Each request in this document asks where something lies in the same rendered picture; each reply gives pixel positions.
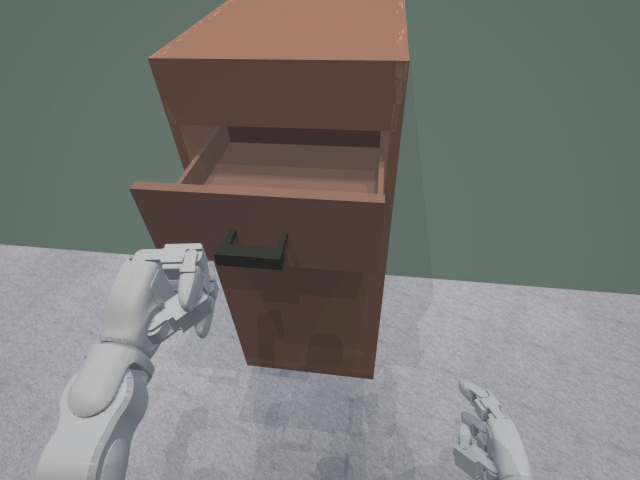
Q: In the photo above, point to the robot left hand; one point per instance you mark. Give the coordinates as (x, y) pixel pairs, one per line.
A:
(132, 313)

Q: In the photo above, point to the robot right hand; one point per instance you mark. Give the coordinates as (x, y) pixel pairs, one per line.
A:
(500, 451)

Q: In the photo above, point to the handle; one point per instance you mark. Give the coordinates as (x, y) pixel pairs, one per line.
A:
(227, 254)

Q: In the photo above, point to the cabinet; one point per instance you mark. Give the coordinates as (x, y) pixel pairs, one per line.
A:
(312, 64)

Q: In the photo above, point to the left robot forearm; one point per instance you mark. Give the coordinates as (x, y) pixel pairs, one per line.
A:
(98, 412)

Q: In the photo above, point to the drawer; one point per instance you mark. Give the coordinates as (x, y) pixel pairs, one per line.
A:
(323, 187)

